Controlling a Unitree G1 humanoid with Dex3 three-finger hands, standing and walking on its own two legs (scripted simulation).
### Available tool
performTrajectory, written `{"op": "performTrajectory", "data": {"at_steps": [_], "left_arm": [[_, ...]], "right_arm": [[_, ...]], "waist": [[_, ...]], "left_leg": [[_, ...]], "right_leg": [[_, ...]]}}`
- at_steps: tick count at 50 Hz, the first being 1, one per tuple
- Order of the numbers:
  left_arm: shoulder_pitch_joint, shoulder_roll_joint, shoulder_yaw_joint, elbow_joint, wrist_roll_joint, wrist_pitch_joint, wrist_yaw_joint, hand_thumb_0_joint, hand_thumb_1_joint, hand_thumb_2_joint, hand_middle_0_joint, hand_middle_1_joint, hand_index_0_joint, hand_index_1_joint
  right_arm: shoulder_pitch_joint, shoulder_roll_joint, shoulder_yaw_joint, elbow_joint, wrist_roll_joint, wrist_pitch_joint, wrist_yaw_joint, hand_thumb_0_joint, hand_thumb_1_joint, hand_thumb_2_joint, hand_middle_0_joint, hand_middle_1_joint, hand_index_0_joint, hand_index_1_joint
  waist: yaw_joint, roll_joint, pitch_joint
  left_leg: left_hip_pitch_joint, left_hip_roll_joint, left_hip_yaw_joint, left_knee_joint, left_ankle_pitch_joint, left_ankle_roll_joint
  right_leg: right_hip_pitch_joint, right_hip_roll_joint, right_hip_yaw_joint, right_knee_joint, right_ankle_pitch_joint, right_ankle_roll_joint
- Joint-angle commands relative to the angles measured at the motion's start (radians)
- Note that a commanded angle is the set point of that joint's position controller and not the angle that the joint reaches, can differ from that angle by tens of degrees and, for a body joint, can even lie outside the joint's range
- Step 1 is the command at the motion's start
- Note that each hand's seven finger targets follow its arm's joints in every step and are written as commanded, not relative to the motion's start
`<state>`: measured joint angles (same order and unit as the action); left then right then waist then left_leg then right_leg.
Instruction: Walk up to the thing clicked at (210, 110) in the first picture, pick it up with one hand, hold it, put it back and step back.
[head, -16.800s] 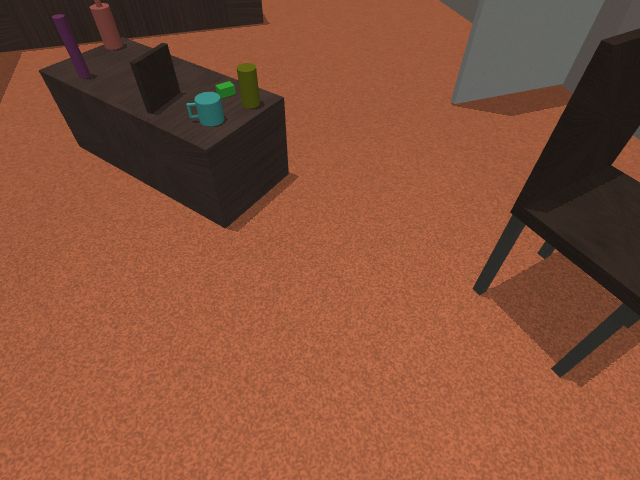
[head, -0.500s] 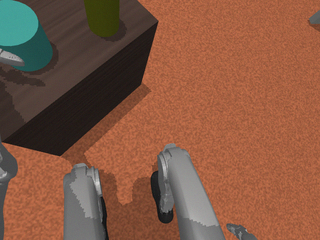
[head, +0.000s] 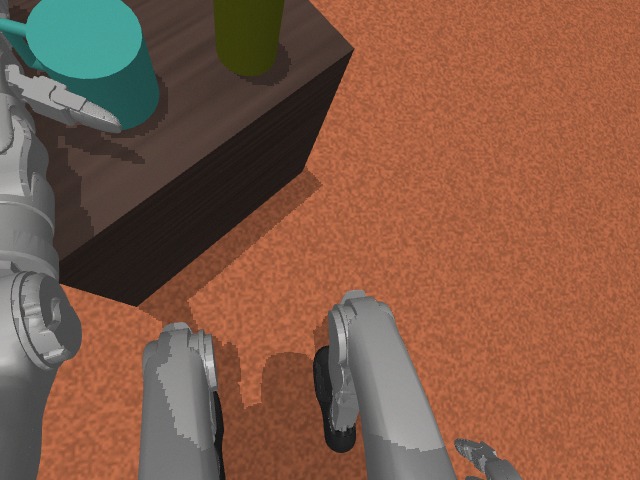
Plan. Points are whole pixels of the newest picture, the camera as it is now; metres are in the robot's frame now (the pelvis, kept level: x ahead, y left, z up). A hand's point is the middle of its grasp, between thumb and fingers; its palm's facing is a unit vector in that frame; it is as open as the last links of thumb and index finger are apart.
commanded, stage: close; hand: left
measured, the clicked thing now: (83, 61) +0.57 +0.18 -0.01
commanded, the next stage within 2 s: settle in 0.74 s
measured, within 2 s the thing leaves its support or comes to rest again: leaves its support in 1.20 s
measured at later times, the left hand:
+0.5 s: hand (66, 58) +0.57 +0.19 +0.00, palm faces +0.15 -0.99 -0.04, open 15.0 cm
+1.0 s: hand (65, 56) +0.58 +0.19 -0.01, palm faces +0.17 -0.99 -0.04, open 11.6 cm
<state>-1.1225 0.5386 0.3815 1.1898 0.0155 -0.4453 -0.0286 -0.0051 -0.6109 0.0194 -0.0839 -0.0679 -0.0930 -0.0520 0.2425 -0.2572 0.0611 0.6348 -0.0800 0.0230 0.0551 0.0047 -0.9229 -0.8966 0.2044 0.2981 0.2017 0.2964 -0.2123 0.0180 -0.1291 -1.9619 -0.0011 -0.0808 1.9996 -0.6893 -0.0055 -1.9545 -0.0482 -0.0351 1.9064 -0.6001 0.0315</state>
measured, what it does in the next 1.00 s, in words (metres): stands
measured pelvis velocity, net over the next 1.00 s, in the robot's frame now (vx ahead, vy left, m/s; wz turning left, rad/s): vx -0.01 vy -0.01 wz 0.00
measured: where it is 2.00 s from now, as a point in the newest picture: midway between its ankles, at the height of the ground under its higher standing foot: (274, 437)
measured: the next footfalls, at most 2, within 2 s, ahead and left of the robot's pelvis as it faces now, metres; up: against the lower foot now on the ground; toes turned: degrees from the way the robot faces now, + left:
none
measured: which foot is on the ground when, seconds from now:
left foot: down 0.00-1.00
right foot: down 0.00-1.00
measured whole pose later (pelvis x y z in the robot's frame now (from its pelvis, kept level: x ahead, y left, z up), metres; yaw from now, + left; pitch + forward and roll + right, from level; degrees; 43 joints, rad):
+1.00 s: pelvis -0.01 -0.01 -0.04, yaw +0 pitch +36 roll -5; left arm -1.19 0.59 0.40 1.22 0.03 -0.44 -0.04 0.00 -0.54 0.57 -0.81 -0.92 -0.80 -0.92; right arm 0.22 -0.27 0.07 0.61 -0.08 0.05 0.05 0.01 -0.92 -0.89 0.20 0.30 0.20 0.30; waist -0.23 0.01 -0.10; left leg -2.05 0.00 -0.08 2.11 -0.69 -0.02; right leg -2.06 -0.05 -0.03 2.02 -0.60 0.03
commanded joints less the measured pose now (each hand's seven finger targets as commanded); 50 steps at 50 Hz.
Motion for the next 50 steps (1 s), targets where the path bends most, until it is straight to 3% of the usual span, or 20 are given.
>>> {"op": "performTrajectory", "data": {"at_steps": [1,8,14,15,16,20,21,22,26,28,29,31,34,35,37,40,45,46,47,50], "left_arm": [[-0.454,0.166,0.000,-0.218,0.015,-0.075,0.008,0.000,-0.611,0.080,-0.220,-0.181,-0.231,-0.169],[-0.445,0.186,0.010,-0.220,0.018,-0.075,-0.002,0.000,-0.560,0.147,-0.304,-0.269,-0.319,-0.253],[-0.427,0.187,0.027,-0.183,0.011,-0.074,-0.016,0.000,-0.469,0.202,-0.366,-0.327,-0.383,-0.309],[-0.436,0.187,0.011,-0.199,0.011,-0.073,-0.023,0.000,-0.475,0.215,-0.383,-0.348,-0.402,-0.329],[-0.431,0.188,0.019,-0.188,0.008,-0.071,-0.026,0.000,-0.463,0.233,-0.402,-0.369,-0.421,-0.350],[-0.412,0.208,0.041,-0.149,-0.002,-0.067,-0.036,0.000,-0.419,0.284,-0.478,-0.434,-0.498,-0.414],[-0.442,0.192,0.019,-0.186,-0.002,-0.072,-0.042,0.000,-0.400,0.302,-0.492,-0.451,-0.511,-0.432],[-0.439,0.208,0.025,-0.174,0.000,-0.072,-0.047,0.000,-0.381,0.325,-0.508,-0.472,-0.528,-0.452],[-0.433,0.221,0.037,-0.180,0.001,-0.072,-0.048,0.000,-0.310,0.381,-0.589,-0.540,-0.609,-0.519],[-0.414,0.194,0.028,-0.130,0.005,-0.064,-0.048,0.000,-0.264,0.442,-0.643,-0.600,-0.662,-0.581],[-0.437,0.182,0.011,-0.175,0.005,-0.069,-0.049,0.000,-0.218,0.469,-0.672,-0.624,-0.692,-0.604],[-0.462,0.200,0.015,-0.199,0.011,-0.070,-0.046,0.000,-0.192,0.530,-0.727,-0.690,-0.747,-0.672],[-0.432,0.170,0.011,-0.120,0.007,-0.061,-0.042,0.000,-0.184,0.592,-0.804,-0.770,-0.827,-0.750],[-0.484,0.168,0.004,-0.175,0.001,-0.067,-0.040,0.000,-0.188,0.610,-0.833,-0.790,-0.853,-0.773],[-0.467,0.196,0.028,-0.152,-0.001,-0.063,-0.032,0.000,-0.172,0.662,-0.896,-0.861,-0.917,-0.844],[-0.459,0.165,0.008,-0.122,0.004,-0.060,-0.032,0.000,-0.115,0.731,-0.950,-0.926,-0.974,-0.909],[-0.492,0.189,0.004,-0.133,0.019,-0.058,-0.020,0.000,-0.047,0.939,-1.063,-1.115,-1.074,-1.117],[-0.454,0.193,0.019,-0.116,0.021,-0.053,-0.019,0.000,-0.030,0.957,-1.070,-1.127,-1.080,-1.129],[-0.524,0.192,-0.009,-0.191,0.024,-0.058,-0.024,0.000,-0.009,0.979,-1.078,-1.143,-1.088,-1.145],[-0.496,0.225,-0.011,-0.200,0.035,-0.040,-0.033,0.000,-0.058,1.027,-1.117,-1.207,-1.129,-1.210]], "right_arm": [[0.242,-0.217,-0.075,-0.009,-0.007,0.004,-0.008,0.000,-0.923,-0.898,0.200,0.299,0.200,0.299],[0.225,-0.217,-0.066,-0.011,-0.007,0.008,-0.012,0.000,-0.927,-0.899,0.200,0.299,0.200,0.299],[0.206,-0.225,-0.066,-0.029,-0.004,0.011,-0.013,0.000,-0.925,-0.898,0.200,0.299,0.200,0.299],[0.211,-0.220,-0.065,-0.024,-0.004,0.011,-0.013,0.000,-0.923,-0.897,0.200,0.299,0.200,0.299],[0.216,-0.219,-0.065,-0.020,-0.005,0.011,-0.014,0.000,-0.923,-0.897,0.200,0.299,0.200,0.299],[0.200,-0.226,-0.065,-0.039,0.001,0.009,-0.015,0.000,-0.924,-0.897,0.200,0.299,0.200,0.299],[0.197,-0.223,-0.068,-0.041,-0.001,0.007,-0.014,0.000,-0.921,-0.896,0.200,0.299,0.200,0.299],[0.200,-0.224,-0.065,-0.036,0.000,0.007,-0.015,0.000,-0.915,-0.894,0.200,0.299,0.200,0.299],[0.204,-0.230,-0.063,-0.039,-0.001,0.009,-0.016,0.000,-0.918,-0.895,0.200,0.299,0.200,0.299],[0.213,-0.237,-0.067,-0.036,-0.001,0.012,-0.016,0.000,-0.920,-0.896,0.200,0.299,0.200,0.299],[0.205,-0.235,-0.066,-0.036,0.000,0.010,-0.015,0.000,-0.914,-0.894,0.200,0.299,0.200,0.299],[0.210,-0.237,-0.066,-0.032,-0.002,0.012,-0.016,0.000,-0.913,-0.894,0.200,0.299,0.200,0.299],[0.204,-0.243,-0.065,-0.028,-0.002,0.013,-0.015,0.000,-0.912,-0.894,0.200,0.299,0.200,0.299],[0.210,-0.238,-0.064,-0.024,-0.003,0.011,-0.014,0.000,-0.915,-0.894,0.200,0.299,0.200,0.299],[0.210,-0.237,-0.061,-0.030,-0.004,0.013,-0.014,0.000,-0.918,-0.895,0.200,0.299,0.199,0.299],[0.216,-0.236,-0.060,-0.025,-0.007,0.014,-0.012,0.000,-0.910,-0.893,0.200,0.299,0.199,0.299],[0.196,-0.236,-0.065,-0.042,-0.010,0.016,-0.013,0.000,-0.916,-0.899,0.201,0.300,0.200,0.300],[0.191,-0.236,-0.064,-0.049,-0.010,0.017,-0.012,0.000,-0.912,-0.898,0.201,0.300,0.200,0.300],[0.203,-0.233,-0.064,-0.041,-0.011,0.018,-0.012,0.000,-0.914,-0.899,0.200,0.300,0.200,0.300],[0.191,-0.241,-0.072,-0.058,-0.003,0.023,-0.018,0.000,-0.918,-0.901,0.200,0.300,0.200,0.300]], "waist": [[-0.044,0.212,-0.720],[-0.038,0.223,-0.721],[-0.042,0.213,-0.659],[-0.048,0.212,-0.671],[-0.045,0.199,-0.684],[-0.048,0.160,-0.637],[-0.051,0.168,-0.658],[-0.046,0.177,-0.642],[-0.037,0.205,-0.692],[-0.048,0.207,-0.677],[-0.049,0.228,-0.660],[-0.040,0.260,-0.671],[-0.064,0.222,-0.617],[-0.062,0.224,-0.630],[-0.050,0.196,-0.657],[-0.066,0.187,-0.650],[-0.061,0.167,-0.651],[-0.052,0.165,-0.654],[-0.058,0.202,-0.678],[-0.048,0.213,-0.725]], "left_leg": [[0.460,0.005,0.018,-0.235,0.251,0.022],[0.448,0.004,0.027,-0.217,0.264,0.022],[0.410,0.006,0.020,-0.222,0.184,0.022],[0.386,0.003,0.028,-0.217,0.172,0.024],[0.373,0.002,0.039,-0.196,0.197,0.028],[0.313,-0.001,0.040,-0.200,0.120,0.034],[0.318,0.002,0.042,-0.196,0.112,0.034],[0.318,0.001,0.044,-0.196,0.104,0.034],[0.353,0.002,0.040,-0.183,0.167,0.027],[0.367,0.003,0.030,-0.188,0.177,0.024],[0.381,0.006,0.018,-0.201,0.163,0.018],[0.413,0.010,0.011,-0.201,0.175,0.013],[0.370,0.006,0.013,-0.183,0.160,0.017],[0.361,0.005,0.018,-0.179,0.152,0.019],[0.347,0.001,0.028,-0.162,0.174,0.024],[0.336,0.000,0.032,-0.150,0.188,0.026],[0.288,-0.004,0.047,-0.151,0.097,0.033],[0.302,-0.003,0.046,-0.156,0.109,0.031],[0.316,-0.003,0.046,-0.160,0.101,0.030],[0.361,-0.001,0.044,-0.180,0.110,0.028]], "right_leg": [[0.400,0.029,-0.026,-0.165,0.218,-0.071],[0.393,0.028,-0.022,-0.145,0.227,-0.071],[0.340,0.025,-0.025,-0.143,0.169,-0.070],[0.361,0.029,-0.024,-0.144,0.161,-0.069],[0.388,0.029,-0.018,-0.144,0.192,-0.065],[0.379,0.027,-0.017,-0.151,0.125,-0.060],[0.373,0.031,-0.017,-0.149,0.120,-0.060],[0.368,0.029,-0.016,-0.150,0.111,-0.060],[0.368,0.028,-0.017,-0.122,0.162,-0.064],[0.341,0.026,-0.021,-0.118,0.165,-0.067],[0.302,0.025,-0.027,-0.109,0.150,-0.070],[0.277,0.024,-0.031,-0.097,0.155,-0.072],[0.270,0.020,-0.031,-0.099,0.152,-0.068],[0.277,0.021,-0.029,-0.097,0.147,-0.068],[0.310,0.024,-0.025,-0.098,0.162,-0.066],[0.315,0.023,-0.026,-0.093,0.174,-0.064],[0.340,0.027,-0.018,-0.116,0.104,-0.059],[0.345,0.024,-0.019,-0.114,0.112,-0.058],[0.333,0.025,-0.018,-0.114,0.108,-0.061],[0.360,0.025,-0.017,-0.125,0.114,-0.061]]}}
